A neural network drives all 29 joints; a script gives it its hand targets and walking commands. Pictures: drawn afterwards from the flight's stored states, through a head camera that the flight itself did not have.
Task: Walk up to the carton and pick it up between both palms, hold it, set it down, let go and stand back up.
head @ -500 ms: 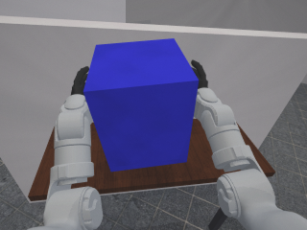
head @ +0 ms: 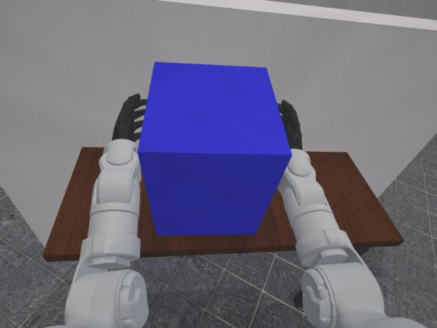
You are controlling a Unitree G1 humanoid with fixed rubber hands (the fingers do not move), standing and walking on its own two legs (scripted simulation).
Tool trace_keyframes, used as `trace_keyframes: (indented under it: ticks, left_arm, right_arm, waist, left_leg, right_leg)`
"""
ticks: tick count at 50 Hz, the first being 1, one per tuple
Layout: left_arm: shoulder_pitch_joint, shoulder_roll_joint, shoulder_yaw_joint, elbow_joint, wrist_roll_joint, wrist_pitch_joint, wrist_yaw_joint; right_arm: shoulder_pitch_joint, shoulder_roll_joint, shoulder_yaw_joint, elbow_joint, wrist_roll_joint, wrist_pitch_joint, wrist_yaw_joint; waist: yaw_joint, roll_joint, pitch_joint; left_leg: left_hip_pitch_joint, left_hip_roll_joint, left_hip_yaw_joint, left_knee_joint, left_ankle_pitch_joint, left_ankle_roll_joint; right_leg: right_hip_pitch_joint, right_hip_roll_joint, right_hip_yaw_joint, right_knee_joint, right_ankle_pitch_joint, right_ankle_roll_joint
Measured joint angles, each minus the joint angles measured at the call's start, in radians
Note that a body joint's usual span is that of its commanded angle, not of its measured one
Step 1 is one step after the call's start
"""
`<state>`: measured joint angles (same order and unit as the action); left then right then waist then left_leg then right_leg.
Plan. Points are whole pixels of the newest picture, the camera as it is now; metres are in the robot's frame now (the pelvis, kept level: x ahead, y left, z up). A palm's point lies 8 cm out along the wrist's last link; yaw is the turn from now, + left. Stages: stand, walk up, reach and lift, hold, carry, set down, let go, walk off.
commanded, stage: set down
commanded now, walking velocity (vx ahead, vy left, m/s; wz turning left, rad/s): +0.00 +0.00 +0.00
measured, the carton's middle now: (209, 155) +0.39 +0.00 +0.13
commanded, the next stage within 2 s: none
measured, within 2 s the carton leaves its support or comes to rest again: neither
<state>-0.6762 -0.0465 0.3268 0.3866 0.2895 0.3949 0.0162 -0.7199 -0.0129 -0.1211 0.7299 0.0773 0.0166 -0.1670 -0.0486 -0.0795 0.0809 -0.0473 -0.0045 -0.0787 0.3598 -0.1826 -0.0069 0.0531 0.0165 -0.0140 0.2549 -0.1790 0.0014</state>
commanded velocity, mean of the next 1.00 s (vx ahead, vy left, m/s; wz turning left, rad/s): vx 0.00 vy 0.00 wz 0.00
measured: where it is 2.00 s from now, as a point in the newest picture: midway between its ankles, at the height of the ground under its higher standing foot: outside the picture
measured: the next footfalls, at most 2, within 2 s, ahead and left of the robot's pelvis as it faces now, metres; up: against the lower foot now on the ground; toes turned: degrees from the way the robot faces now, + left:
none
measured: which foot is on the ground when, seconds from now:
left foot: down 0.00-1.00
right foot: down 0.00-1.00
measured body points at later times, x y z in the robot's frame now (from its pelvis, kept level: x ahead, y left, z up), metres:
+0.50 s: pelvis +0.01 +0.00 +0.00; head -0.01 +0.03 +0.45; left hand +0.41 +0.15 +0.14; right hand +0.40 -0.14 +0.15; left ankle +0.02 +0.12 -0.75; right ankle -0.02 -0.12 -0.75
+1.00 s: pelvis +0.01 +0.00 +0.00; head +0.02 +0.02 +0.45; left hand +0.43 +0.14 +0.10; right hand +0.41 -0.15 +0.11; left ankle +0.02 +0.12 -0.75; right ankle -0.02 -0.12 -0.75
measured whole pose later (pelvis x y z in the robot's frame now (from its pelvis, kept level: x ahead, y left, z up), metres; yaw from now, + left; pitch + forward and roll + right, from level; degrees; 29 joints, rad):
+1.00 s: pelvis +0.01 +0.00 +0.00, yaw -2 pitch -1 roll -1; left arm -0.76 -0.06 0.43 0.76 0.33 0.16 0.01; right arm -0.72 0.06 -0.41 0.90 -0.21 -0.12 -0.10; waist 0.02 -0.06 0.01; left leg -0.14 0.01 -0.02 0.30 -0.15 -0.01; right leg -0.08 0.02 0.00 0.25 -0.16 0.00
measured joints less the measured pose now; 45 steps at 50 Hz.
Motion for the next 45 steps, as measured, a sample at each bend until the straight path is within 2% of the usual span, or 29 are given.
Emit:
trace_keyframes:
  ticks: [6,11,19,26,35,39,45]
  left_arm:
    - [0.000,0.000,-0.002,0.002,-0.004,0.006,0.009]
    - [-0.010,-0.008,0.010,0.035,0.019,0.017,0.003]
    - [0.017,-0.011,0.018,0.055,0.008,-0.017,-0.001]
    - [0.004,-0.004,0.024,0.118,-0.005,-0.065,-0.002]
    - [-0.036,0.002,0.056,0.241,0.005,-0.128,-0.004]
    - [-0.064,-0.003,0.077,0.300,0.018,-0.163,-0.004]
    - [-0.089,-0.010,0.100,0.358,0.040,-0.201,-0.005]
  right_arm:
    - [-0.010,-0.011,0.016,0.005,0.018,0.012,-0.003]
    - [-0.012,-0.016,0.012,0.032,0.020,0.024,0.000]
    - [0.012,0.001,0.000,0.036,-0.004,0.007,0.001]
    - [0.020,0.019,-0.040,0.045,-0.052,-0.011,0.004]
    - [-0.005,0.047,-0.139,0.106,-0.143,-0.039,0.031]
    - [-0.010,0.061,-0.211,0.147,-0.209,-0.082,0.048]
    - [-0.007,0.069,-0.270,0.170,-0.264,-0.115,0.061]
  waist:
    - [-0.014,-0.010,-0.022]
    - [-0.005,-0.009,-0.020]
    - [0.005,0.008,-0.018]
    - [0.013,0.020,-0.025]
    - [0.022,0.014,-0.042]
    - [0.040,0.011,-0.063]
    - [0.063,0.017,-0.066]
  left_leg:
    - [-0.011,0.002,0.006,-0.001,-0.005,0.000]
    - [0.002,0.004,0.016,-0.005,-0.010,0.001]
    - [-0.003,0.003,0.016,0.000,-0.014,0.001]
    - [-0.018,0.001,0.013,-0.005,-0.004,0.001]
    - [-0.042,0.004,0.025,-0.032,0.019,0.000]
    - [-0.064,0.008,0.041,-0.044,0.027,-0.002]
    - [-0.077,0.015,0.057,-0.053,0.029,-0.003]
  right_leg:
    - [-0.014,0.000,0.001,0.001,-0.005,0.000]
    - [-0.005,0.000,0.007,0.002,-0.009,0.000]
    - [-0.008,-0.002,0.001,0.006,-0.014,0.001]
    - [-0.023,-0.005,-0.007,0.004,-0.009,0.001]
    - [-0.057,-0.005,-0.003,-0.005,0.008,-0.001]
    - [-0.094,-0.004,0.009,0.002,0.011,-0.003]
    - [-0.113,0.000,0.017,-0.004,0.016,-0.004]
